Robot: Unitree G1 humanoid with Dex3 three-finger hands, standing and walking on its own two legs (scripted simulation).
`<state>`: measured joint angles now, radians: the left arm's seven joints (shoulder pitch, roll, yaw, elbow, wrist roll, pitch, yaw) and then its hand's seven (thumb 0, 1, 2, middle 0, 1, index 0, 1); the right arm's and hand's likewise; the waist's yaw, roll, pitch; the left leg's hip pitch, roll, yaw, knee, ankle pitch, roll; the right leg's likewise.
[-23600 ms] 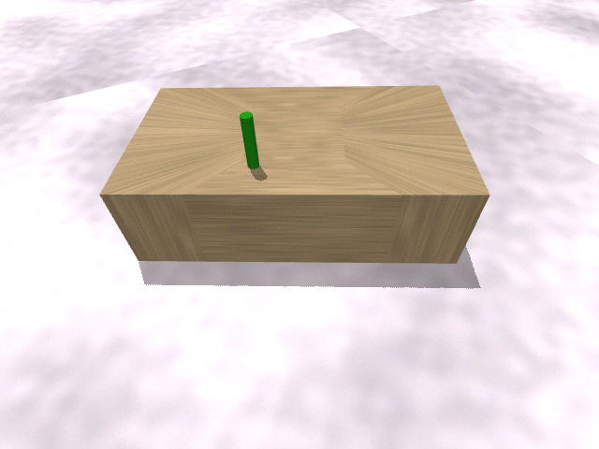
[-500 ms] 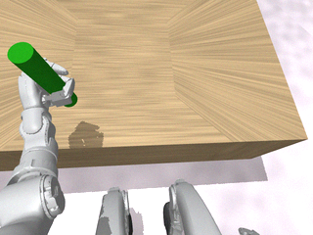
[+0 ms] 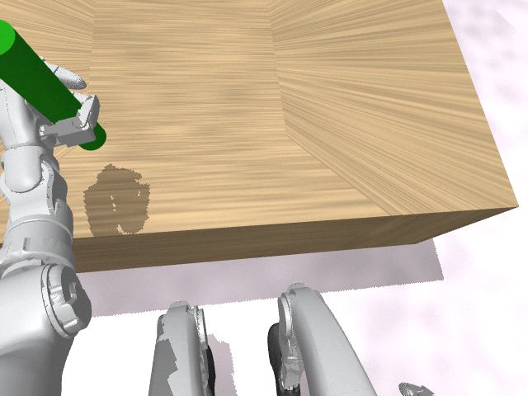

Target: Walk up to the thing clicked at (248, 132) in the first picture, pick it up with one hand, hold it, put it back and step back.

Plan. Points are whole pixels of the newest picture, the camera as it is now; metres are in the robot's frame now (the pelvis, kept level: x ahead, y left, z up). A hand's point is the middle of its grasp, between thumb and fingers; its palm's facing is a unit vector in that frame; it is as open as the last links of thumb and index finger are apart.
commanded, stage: lower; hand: left
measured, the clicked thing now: (54, 100) +0.53 +0.23 +0.04
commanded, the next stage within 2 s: loosen in 1.16 s
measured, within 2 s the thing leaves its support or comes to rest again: rests again in 1.04 s
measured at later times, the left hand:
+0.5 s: hand (90, 131) +0.54 +0.22 -0.05, palm faces +0.19 -0.98 -0.01, open 5.5 cm
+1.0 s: hand (97, 139) +0.54 +0.22 -0.09, palm faces +0.19 -0.98 -0.03, open 5.5 cm
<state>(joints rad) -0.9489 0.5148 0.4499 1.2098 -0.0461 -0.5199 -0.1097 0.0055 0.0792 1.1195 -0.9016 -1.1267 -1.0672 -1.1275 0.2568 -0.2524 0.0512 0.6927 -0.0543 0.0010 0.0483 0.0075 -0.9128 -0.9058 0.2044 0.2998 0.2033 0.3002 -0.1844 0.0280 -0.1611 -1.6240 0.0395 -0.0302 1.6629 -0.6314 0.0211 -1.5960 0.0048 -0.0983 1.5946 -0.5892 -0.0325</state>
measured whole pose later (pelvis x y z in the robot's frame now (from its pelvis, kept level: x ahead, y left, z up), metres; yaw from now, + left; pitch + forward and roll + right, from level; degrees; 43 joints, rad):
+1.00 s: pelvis -0.02 +0.00 -0.09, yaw -1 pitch +38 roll -5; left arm -1.03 0.59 0.48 1.21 -0.01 -0.51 -0.10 0.00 0.08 1.12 -0.90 -1.14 -1.06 -1.13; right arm 0.23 -0.26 0.08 0.67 -0.07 0.02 0.05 0.01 -0.91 -0.91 0.20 0.30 0.20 0.30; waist -0.21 0.02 -0.15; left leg -1.94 0.04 -0.03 1.95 -0.68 0.03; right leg -1.91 -0.01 -0.10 1.88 -0.63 -0.03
